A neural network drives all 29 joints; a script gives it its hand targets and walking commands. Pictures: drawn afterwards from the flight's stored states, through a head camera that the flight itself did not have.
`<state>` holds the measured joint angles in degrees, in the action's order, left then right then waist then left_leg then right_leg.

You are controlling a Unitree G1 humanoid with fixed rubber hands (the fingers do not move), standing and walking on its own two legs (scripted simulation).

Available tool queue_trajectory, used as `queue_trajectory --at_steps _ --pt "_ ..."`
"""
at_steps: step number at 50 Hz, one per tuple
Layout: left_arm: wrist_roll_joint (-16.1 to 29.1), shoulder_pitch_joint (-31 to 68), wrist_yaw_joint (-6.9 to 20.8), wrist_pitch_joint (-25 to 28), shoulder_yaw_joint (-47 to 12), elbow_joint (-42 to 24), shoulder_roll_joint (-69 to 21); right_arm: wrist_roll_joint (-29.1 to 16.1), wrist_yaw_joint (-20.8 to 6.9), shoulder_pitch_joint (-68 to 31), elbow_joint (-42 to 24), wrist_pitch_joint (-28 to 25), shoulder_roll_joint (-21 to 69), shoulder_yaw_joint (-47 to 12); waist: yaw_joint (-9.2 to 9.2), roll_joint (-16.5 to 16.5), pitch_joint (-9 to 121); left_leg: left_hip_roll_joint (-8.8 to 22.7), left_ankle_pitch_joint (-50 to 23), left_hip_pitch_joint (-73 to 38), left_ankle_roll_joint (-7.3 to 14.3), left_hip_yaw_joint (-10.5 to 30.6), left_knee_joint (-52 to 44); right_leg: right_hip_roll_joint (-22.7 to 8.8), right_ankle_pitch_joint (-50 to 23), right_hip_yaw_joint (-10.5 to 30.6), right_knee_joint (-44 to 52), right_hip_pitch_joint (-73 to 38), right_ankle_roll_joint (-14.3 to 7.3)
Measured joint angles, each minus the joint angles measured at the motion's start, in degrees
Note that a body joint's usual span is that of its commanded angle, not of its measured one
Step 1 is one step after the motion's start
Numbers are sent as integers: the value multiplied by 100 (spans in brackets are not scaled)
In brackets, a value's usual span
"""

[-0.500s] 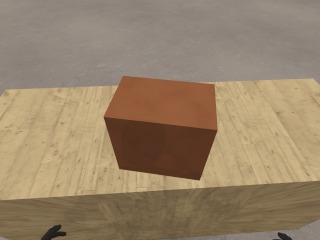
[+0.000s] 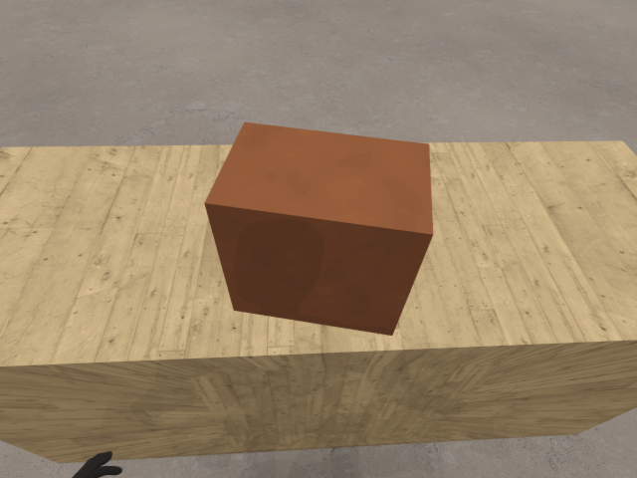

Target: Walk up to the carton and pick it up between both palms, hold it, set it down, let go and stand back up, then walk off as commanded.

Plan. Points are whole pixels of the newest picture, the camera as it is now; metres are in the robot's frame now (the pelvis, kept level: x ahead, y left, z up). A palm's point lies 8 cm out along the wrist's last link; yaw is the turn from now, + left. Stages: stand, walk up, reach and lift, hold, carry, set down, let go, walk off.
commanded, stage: walk up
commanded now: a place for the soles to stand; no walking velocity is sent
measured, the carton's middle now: (322, 234) +0.45 +0.02 +0.03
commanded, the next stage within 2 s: reach and lift in 1.26 s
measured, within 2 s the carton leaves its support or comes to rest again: neither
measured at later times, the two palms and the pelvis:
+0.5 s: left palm out of the picture +0.12 +0.28 -0.09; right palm out of the picture +0.12 -0.34 -0.08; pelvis +0.02 -0.02 +0.02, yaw +1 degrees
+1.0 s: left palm out of the picture +0.14 +0.29 -0.09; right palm out of the picture +0.13 -0.33 -0.08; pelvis +0.03 -0.02 +0.02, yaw +1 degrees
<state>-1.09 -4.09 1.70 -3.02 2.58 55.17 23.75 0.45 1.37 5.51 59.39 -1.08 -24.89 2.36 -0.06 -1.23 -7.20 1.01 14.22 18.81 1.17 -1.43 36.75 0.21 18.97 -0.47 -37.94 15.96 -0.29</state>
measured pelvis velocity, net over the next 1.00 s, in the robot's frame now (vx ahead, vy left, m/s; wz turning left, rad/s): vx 0.03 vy -0.02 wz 0.02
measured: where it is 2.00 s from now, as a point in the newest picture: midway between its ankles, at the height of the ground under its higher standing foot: outside the picture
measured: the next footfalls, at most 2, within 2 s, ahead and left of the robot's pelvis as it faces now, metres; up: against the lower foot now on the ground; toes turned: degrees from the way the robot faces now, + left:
none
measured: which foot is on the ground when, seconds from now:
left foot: down 0.00-1.00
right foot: down 0.00-1.00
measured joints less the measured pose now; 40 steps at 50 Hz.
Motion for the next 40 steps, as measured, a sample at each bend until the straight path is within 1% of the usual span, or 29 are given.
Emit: queue_trajectory --at_steps 1,2,3,5,6,8,9,10,17,25,34,40 --pt "31 35 -17 7 -10 16 22 59 -1 34 28 -33 87 -30 21 -101 -14 -41 -132 -41 -25 -42 -39 -44 32 43 -56 4 16" --pt "62 49 -27 4 -9 34 22 106 -13 65 38 -48 155 -63 36 -150 16 -42 -84 -39 -39 -69 -38 -25 286 110 -162 48 -7" --pt "68 50 -22 -9 0 48 21 139 -26 78 44 -63 207 -92 40 -182 47 -32 -10 -37 -40 -90 -43 1 571 177 -300 86 -46" --pt "49 19 10 5 19 78 37 147 -26 75 19 -94 288 -129 21 -243 80 -14 51 -55 -53 -117 -83 -12 834 235 -331 33 -128" --pt "49 4 15 28 26 109 36 143 -22 66 -2 -106 309 -144 19 -255 83 3 47 -69 -72 -124 -103 -39 669 217 -143 -53 -133" --pt "26 -20 4 103 32 215 -37 97 -38 24 -25 -93 307 -168 -8 -132 49 117 15 -127 -137 -53 -147 5 -139 67 300 -255 -36" --pt "2 -49 1 130 28 257 -73 71 -58 8 -20 -77 319 -180 -22 -86 60 153 -32 -180 -176 -16 -238 39 -261 29 471 -349 3" --pt "-14 -82 4 140 9 285 -91 55 -74 5 -15 -64 336 -186 -31 -71 99 159 -92 -232 -198 6 -359 49 -272 13 602 -415 29" --pt "26 -116 27 217 -56 436 -189 44 -105 -10 119 -103 271 -207 -13 24 342 125 -341 -510 -241 114 -926 39 -382 -93 1087 -697 -37" --pt "56 46 -11 267 -52 421 -222 10 -66 -93 216 -100 200 -218 -27 151 464 131 -368 -581 -279 243 -1069 59 -434 -223 1368 -880 -65" --pt "82 165 -40 245 -36 411 -213 38 -42 -92 254 -60 242 -219 -14 98 363 130 -357 -631 -286 197 -1156 44 -412 -197 1413 -899 -60" --pt "82 148 -56 196 -42 413 -205 23 -31 -82 272 -52 268 -211 -42 49 305 132 -324 -670 -274 170 -1166 37 -398 -187 1450 -946 -52"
